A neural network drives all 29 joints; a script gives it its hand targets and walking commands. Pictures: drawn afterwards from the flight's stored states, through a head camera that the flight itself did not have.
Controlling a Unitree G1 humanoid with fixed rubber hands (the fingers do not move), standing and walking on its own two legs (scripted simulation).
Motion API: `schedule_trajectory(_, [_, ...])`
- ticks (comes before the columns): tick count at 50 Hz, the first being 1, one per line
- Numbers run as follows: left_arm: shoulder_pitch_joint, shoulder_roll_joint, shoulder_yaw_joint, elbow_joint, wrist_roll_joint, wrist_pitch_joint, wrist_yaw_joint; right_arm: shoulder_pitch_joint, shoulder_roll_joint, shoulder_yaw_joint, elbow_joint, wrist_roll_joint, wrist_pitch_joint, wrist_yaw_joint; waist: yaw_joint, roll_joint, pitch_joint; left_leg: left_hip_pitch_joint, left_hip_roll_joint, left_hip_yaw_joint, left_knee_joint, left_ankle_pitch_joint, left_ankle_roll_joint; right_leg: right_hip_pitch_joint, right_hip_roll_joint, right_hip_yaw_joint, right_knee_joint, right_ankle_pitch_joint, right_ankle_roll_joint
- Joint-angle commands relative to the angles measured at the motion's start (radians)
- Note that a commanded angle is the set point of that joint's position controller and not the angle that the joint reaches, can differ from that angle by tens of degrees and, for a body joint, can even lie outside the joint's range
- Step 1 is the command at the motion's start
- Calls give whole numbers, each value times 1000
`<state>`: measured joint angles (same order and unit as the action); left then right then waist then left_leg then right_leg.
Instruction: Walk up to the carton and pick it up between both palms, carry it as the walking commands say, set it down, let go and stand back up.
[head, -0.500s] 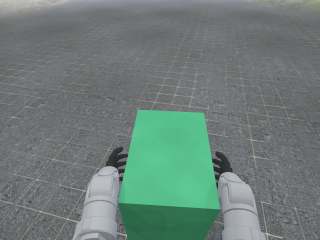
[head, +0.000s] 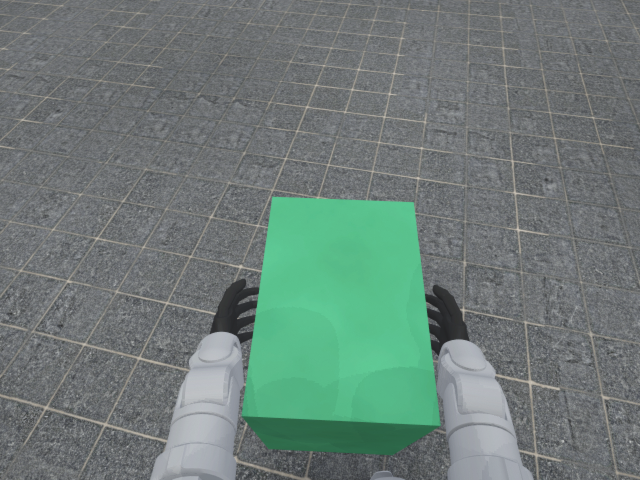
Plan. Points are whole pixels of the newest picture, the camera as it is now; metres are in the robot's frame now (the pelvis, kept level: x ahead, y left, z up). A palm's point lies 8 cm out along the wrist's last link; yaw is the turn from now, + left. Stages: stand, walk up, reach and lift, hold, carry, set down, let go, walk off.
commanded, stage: set down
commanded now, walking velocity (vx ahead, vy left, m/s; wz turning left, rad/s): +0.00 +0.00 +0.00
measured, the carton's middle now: (336, 334) +0.36 -0.04 -0.11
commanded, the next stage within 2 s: none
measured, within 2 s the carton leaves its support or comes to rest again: neither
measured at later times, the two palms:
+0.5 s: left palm (245, 343) +0.36 +0.10 -0.11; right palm (436, 346) +0.33 -0.19 -0.12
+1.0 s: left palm (256, 345) +0.39 +0.10 -0.20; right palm (422, 348) +0.36 -0.20 -0.21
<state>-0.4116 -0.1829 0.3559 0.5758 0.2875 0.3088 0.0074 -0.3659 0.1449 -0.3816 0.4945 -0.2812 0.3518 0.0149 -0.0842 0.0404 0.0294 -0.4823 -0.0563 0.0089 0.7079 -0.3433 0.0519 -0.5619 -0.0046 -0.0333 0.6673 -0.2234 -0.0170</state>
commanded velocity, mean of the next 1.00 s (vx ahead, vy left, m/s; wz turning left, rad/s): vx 0.00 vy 0.00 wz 0.00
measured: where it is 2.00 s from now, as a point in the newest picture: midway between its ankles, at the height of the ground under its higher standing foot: outside the picture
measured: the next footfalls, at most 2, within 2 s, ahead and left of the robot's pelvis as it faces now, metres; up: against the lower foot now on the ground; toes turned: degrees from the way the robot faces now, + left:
none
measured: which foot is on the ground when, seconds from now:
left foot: down 0.00-1.00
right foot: down 0.00-1.00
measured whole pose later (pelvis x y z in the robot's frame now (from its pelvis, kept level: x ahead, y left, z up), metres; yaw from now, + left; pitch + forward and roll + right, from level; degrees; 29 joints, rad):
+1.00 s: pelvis -0.04 -0.01 -0.14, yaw +1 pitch +34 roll +1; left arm -0.77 -0.11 0.42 0.68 0.20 0.23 0.06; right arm -0.72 0.05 -0.44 0.61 -0.23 0.27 -0.01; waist -0.05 0.06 -0.14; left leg -1.46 -0.05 0.04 1.40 -0.53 0.04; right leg -1.55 -0.01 -0.03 1.33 -0.38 -0.03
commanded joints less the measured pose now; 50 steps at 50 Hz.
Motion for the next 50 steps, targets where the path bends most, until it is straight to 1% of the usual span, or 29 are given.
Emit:
schedule_trajectory(1, [-486, -899, -481, 48, -102, -70, -152, -504, 824, 486, 43, 99, -63, 176, -4, -16, -456, -108, -22, -164, -83, 218, -23, 321, 79, 134, 50, 223, -15])
schedule_trajectory(7, [-548, -902, -468, 79, -95, -108, -147, -571, 826, 480, 65, 91, -105, 181, 0, -28, -529, -206, -29, -151, -17, 165, -26, 242, 86, 132, 116, 186, -18])
schedule_trajectory(13, [-614, -891, -460, 92, -100, -128, -152, -635, 830, 480, 82, 92, -126, 181, 6, -35, -604, -305, -40, -135, 62, 119, -27, 171, 92, 136, 184, 159, -16])
schedule_trajectory(19, [-668, -876, -452, 99, -111, -134, -157, -682, 843, 479, 101, 94, -128, 177, 13, -37, -678, -406, -53, -121, 151, 94, -30, 100, 97, 144, 254, 148, -9])
schedule_trajectory(34, [-800, -872, -443, 112, -144, -121, -161, -793, 865, 481, 129, 118, -112, 157, 18, -41, -844, -661, -87, -93, 366, 44, -38, -82, 111, 157, 431, 130, 4])
schedule_trajectory(42, [-862, -874, -435, 133, -160, -109, -151, -856, 849, 477, 137, 131, -104, 153, 13, -37, -911, -776, -102, -84, 458, 19, -44, -193, 118, 141, 522, 115, 11])
schedule_trajectory(50, [-931, -877, -439, 145, -182, -97, -130, -927, 820, 471, 148, 150, -98, 157, 0, -29, -977, -857, -116, -82, 540, 6, -52, -316, 125, 115, 611, 98, 16])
